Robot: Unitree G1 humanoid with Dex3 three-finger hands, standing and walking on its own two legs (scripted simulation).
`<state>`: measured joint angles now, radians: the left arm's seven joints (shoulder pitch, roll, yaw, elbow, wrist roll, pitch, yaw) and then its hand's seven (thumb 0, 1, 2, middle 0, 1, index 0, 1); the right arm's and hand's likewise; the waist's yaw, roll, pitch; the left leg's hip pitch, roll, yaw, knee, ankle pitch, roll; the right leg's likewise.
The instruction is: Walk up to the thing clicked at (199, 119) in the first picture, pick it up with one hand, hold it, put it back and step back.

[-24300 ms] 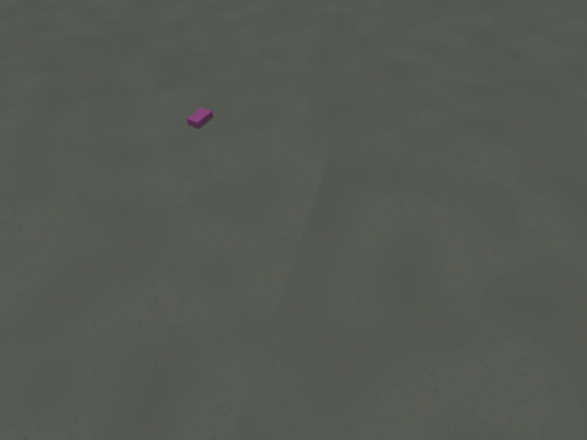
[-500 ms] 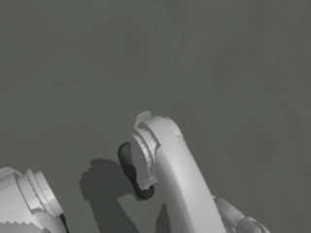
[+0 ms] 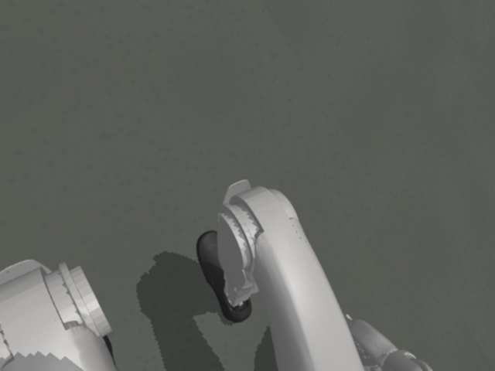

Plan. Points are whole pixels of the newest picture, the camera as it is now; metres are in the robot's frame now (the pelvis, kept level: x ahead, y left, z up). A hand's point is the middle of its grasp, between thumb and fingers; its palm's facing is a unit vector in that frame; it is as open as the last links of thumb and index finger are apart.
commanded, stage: settle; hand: left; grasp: from above
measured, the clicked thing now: out of the picture +0.47 +0.37 -0.28
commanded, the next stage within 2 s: lift in 0.60 s
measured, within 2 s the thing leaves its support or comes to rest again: neither
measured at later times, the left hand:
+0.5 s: hand out of the picture +0.45 +0.38 -0.15, palm faces -0.44 -0.12 -0.89, open 10.7 cm
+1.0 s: hand out of the picture +0.43 +0.37 -0.10, palm faces -0.45 -0.14 -0.88, open 10.7 cm
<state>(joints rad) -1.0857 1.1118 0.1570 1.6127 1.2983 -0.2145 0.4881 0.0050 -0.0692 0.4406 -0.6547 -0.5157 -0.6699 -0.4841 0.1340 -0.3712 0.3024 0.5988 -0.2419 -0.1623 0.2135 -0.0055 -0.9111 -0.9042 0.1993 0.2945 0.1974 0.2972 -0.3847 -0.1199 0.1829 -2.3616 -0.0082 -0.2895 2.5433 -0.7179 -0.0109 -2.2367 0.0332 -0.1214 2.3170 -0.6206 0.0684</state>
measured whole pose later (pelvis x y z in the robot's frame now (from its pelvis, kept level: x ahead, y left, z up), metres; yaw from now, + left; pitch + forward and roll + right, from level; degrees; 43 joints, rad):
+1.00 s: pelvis -0.01 -0.01 +0.04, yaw +7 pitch +35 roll -12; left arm -0.95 0.84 0.11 1.19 1.18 -0.16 0.11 0.00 -0.03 0.31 -0.73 -0.40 -0.74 -0.38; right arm 0.22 -0.32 0.09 0.60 -0.09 0.06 0.12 0.00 -0.91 -0.91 0.20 0.30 0.20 0.30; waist -0.26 0.04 -0.03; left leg -2.32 -0.03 -0.16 2.33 -0.64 0.00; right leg -2.22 -0.03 -0.04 2.20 -0.61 0.05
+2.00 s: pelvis +0.02 -0.02 +0.33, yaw +13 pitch +18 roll -2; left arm -0.32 0.47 -0.12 0.69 0.97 0.00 0.06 0.00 -0.01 0.30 -0.72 -0.38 -0.72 -0.36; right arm 0.21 -0.24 -0.03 0.69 0.04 0.02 -0.06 0.00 -0.90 -0.90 0.20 0.30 0.20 0.30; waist -0.07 0.05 -0.14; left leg -1.14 0.05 -0.04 1.33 -0.51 -0.03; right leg -1.13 -0.03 -0.01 1.28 -0.47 0.04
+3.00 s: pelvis +0.08 +0.00 +0.44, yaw +12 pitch +6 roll +0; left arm -0.29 0.38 -0.21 0.72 0.99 0.04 0.02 0.01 0.00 0.25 -0.74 -0.38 -0.75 -0.36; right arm 0.21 -0.25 -0.05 0.71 0.06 0.03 -0.04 0.00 -0.90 -0.90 0.20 0.29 0.20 0.30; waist -0.02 0.05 -0.06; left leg -0.45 0.04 0.03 0.68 -0.34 -0.02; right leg -0.47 -0.03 0.03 0.67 -0.31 0.04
